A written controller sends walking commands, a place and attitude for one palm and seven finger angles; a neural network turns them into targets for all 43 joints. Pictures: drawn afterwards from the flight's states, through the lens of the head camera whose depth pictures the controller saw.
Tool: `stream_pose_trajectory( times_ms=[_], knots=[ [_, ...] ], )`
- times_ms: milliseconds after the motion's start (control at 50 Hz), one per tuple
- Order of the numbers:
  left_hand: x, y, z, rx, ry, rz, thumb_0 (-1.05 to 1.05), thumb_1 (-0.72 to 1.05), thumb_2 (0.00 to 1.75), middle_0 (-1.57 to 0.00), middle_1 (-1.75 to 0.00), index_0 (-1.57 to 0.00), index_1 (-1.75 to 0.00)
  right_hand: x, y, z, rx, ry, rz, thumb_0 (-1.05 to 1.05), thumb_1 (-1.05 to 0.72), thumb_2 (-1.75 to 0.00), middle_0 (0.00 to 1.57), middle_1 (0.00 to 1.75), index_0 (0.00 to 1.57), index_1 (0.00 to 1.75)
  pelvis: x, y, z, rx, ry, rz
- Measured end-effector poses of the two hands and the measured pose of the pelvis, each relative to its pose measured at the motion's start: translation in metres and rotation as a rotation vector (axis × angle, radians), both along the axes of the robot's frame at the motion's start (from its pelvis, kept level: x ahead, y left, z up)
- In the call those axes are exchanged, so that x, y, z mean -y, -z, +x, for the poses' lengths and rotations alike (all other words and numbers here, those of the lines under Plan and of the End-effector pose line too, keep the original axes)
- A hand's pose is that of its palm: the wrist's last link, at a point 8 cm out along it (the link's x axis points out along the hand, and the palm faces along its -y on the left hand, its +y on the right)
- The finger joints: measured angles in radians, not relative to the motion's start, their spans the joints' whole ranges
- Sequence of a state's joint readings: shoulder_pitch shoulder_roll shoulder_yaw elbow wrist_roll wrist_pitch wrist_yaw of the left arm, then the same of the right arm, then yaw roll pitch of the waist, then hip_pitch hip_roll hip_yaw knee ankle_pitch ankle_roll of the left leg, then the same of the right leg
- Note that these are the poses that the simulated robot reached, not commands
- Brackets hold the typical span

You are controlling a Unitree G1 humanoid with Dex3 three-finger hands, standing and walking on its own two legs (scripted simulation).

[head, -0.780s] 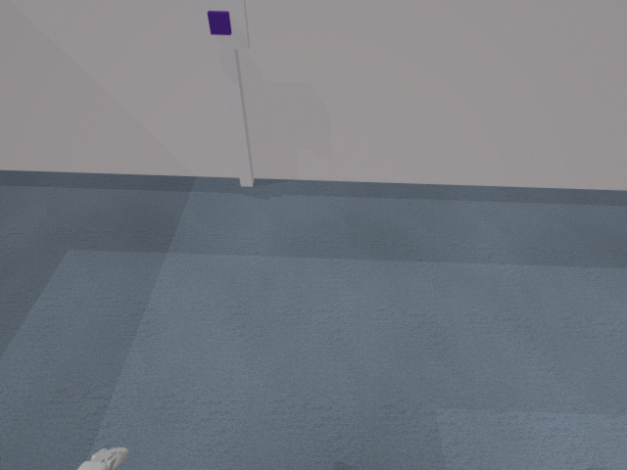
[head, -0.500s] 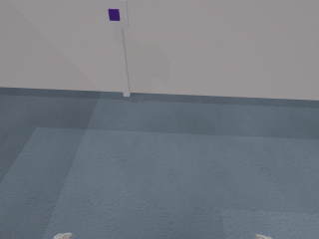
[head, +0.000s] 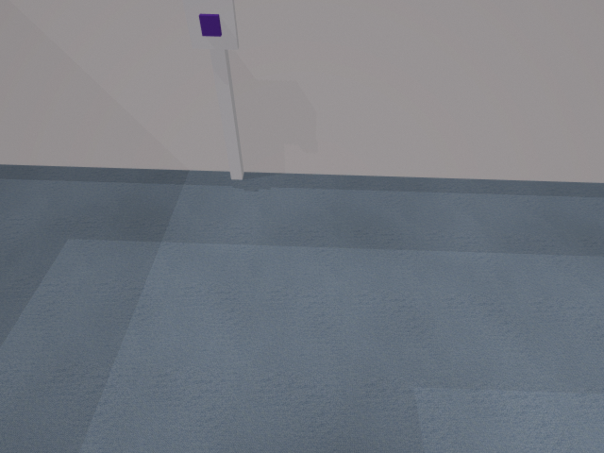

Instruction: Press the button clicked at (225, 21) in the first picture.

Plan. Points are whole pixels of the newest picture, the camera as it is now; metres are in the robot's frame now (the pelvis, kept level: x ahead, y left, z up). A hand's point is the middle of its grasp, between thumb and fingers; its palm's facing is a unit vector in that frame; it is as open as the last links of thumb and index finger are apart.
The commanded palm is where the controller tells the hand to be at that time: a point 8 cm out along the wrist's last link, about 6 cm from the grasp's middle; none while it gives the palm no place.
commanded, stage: stand and wait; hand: left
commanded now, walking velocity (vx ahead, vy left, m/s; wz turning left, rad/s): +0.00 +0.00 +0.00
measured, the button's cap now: (210, 24) +1.50 +0.42 +0.00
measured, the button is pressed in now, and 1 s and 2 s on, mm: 0 0 0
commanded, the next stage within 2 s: look at it before walking up in 0.04 s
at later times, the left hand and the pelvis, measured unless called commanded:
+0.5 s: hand out of the picture +0.08 +0.24 -0.15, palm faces -0.03 -0.94 -0.33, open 7.4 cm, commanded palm none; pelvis +0.00 +0.00 +0.00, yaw +0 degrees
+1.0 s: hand out of the picture +0.09 +0.25 -0.15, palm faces -0.03 -0.94 -0.34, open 7.4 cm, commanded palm none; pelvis +0.01 +0.00 +0.00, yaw +0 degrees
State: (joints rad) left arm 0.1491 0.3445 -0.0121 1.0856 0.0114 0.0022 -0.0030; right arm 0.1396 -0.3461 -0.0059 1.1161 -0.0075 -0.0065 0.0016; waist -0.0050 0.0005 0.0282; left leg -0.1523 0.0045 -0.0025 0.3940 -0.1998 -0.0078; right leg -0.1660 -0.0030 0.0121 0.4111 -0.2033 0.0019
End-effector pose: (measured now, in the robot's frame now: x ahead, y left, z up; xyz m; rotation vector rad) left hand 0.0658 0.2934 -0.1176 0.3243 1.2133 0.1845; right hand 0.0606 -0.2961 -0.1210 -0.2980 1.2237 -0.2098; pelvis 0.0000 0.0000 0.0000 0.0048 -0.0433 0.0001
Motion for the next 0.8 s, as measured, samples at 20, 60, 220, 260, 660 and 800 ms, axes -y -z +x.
stream_pose_trajectory(
  times_ms=[20, 60, 220, 260, 660, 800],
  knots=[
    [0.000, 0.000, 0.000, 0.002, 0.001, 0.000, 0.00, 0.90, 0.89, -0.20, -0.30, -0.20, -0.30, 0.000, 0.000, -0.001, -0.001, 0.001, 0.001, 0.01, -0.91, -0.90, 0.20, 0.30, 0.20, 0.30, 0.000, 0.000, 0.000, 0.000, 0.000, 0.000],
    [0.001, 0.000, 0.002, 0.006, 0.003, -0.001, 0.00, 0.90, 0.89, -0.20, -0.30, -0.20, -0.30, 0.000, 0.000, -0.002, -0.001, 0.001, 0.002, 0.01, -0.91, -0.90, 0.20, 0.30, 0.20, 0.30, 0.001, 0.000, -0.001, 0.000, 0.000, 0.000],
    [0.004, -0.001, 0.005, 0.015, 0.008, -0.006, 0.00, 0.90, 0.89, -0.20, -0.30, -0.20, -0.30, -0.001, 0.000, -0.001, 0.003, 0.000, 0.006, 0.01, -0.91, -0.90, 0.20, 0.30, 0.20, 0.30, 0.002, 0.000, -0.001, -0.004, 0.000, 0.000],
    [0.005, 0.000, 0.006, 0.015, 0.008, -0.007, 0.00, 0.90, 0.89, -0.20, -0.30, -0.20, -0.30, -0.001, 0.000, 0.000, 0.005, -0.001, 0.006, 0.01, -0.91, -0.90, 0.20, 0.30, 0.20, 0.30, 0.002, -0.001, -0.001, -0.005, 0.000, 0.000],
    [0.003, 0.000, 0.007, 0.001, 0.001, -0.005, 0.00, 0.90, 0.89, -0.20, -0.30, -0.20, -0.30, 0.000, -0.003, 0.017, 0.017, -0.014, 0.000, 0.00, -0.91, -0.90, 0.20, 0.30, 0.20, 0.30, 0.002, -0.002, 0.005, -0.010, -0.001, -0.001],
    [0.002, 0.000, 0.009, -0.005, -0.001, -0.004, 0.00, 0.90, 0.89, -0.20, -0.30, -0.20, -0.30, 0.000, -0.004, 0.021, 0.016, -0.016, -0.001, 0.00, -0.91, -0.90, 0.20, 0.30, 0.20, 0.30, 0.002, -0.002, 0.008, -0.011, -0.001, -0.002]
  ],
)
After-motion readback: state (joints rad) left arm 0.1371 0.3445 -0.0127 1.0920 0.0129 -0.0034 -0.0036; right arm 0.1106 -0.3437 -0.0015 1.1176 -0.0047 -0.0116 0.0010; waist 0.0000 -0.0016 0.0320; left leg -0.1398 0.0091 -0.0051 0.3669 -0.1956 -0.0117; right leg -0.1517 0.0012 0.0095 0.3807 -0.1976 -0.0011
